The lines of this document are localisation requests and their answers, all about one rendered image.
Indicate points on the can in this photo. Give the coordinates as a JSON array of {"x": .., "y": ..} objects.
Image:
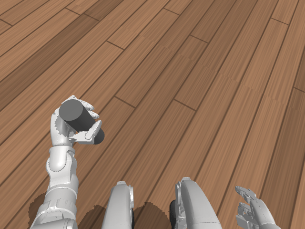
[{"x": 75, "y": 114}]

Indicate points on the right robot hand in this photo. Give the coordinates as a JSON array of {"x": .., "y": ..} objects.
[{"x": 257, "y": 213}]

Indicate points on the left robot hand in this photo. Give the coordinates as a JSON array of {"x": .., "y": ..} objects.
[{"x": 63, "y": 134}]

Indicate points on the left robot arm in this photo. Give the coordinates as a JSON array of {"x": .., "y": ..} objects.
[{"x": 58, "y": 210}]

